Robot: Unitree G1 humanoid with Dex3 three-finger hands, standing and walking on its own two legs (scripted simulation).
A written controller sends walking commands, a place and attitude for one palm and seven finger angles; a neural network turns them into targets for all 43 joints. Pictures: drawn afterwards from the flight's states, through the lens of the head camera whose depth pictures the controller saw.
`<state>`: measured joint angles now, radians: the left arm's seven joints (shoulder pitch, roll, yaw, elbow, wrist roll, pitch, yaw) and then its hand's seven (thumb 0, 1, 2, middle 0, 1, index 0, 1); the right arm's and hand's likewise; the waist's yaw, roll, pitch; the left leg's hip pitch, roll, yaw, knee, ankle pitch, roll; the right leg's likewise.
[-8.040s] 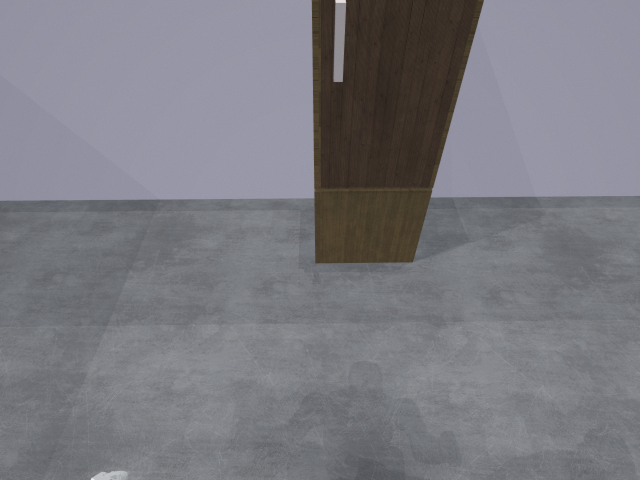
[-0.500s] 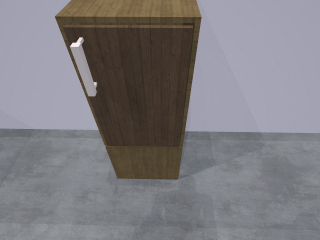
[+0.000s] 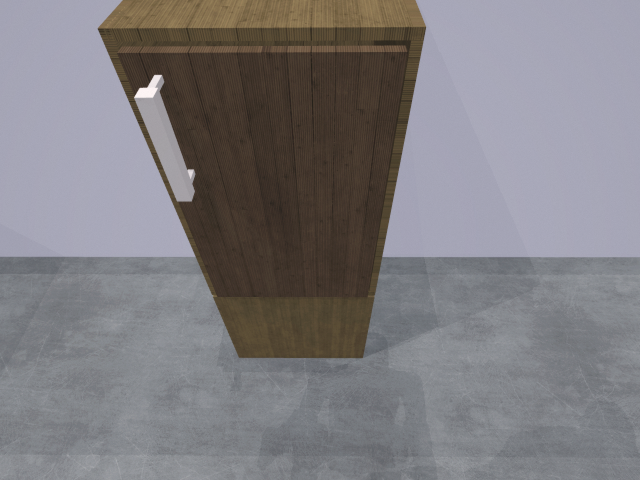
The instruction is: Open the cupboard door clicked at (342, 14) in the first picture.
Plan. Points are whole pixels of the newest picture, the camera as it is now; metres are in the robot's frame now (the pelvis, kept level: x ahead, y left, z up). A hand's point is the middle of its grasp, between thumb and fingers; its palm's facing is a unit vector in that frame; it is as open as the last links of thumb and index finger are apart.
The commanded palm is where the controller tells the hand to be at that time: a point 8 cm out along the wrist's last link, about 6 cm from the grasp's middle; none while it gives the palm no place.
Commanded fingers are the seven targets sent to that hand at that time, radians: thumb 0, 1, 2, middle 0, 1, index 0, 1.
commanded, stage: come to a stop and stand still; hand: left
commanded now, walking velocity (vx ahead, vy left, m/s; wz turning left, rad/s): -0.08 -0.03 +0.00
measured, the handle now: (172, 142) +0.52 +0.25 +0.13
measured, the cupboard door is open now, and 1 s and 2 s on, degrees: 0 0 0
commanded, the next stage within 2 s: look again from close up in 0.86 s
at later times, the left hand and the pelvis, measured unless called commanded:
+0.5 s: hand out of the picture -0.04 +0.18 -0.17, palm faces +0.02 -0.98 -0.20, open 7.3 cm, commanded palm none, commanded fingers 0.00 0.90 0.90 -0.20 -0.30 -0.20 -0.30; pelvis -0.06 +0.00 +0.00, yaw +0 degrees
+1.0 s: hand out of the picture -0.11 +0.15 -0.18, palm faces +0.06 -0.99 -0.13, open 7.4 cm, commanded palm none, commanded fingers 0.00 0.90 0.90 -0.20 -0.30 -0.20 -0.30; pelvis -0.07 +0.00 +0.00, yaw +1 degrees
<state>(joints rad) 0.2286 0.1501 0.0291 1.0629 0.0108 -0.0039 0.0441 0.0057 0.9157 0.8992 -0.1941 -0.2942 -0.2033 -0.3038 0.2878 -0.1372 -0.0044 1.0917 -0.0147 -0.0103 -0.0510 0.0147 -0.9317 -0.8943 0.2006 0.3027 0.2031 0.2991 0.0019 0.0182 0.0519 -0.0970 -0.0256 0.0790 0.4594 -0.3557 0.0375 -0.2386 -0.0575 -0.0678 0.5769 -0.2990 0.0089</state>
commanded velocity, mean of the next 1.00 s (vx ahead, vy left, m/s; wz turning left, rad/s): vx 0.00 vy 0.00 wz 0.00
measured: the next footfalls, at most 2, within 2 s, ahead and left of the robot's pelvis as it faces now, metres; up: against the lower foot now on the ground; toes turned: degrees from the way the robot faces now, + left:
none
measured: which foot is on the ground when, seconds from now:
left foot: down 0.00-1.00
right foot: down 0.00-1.00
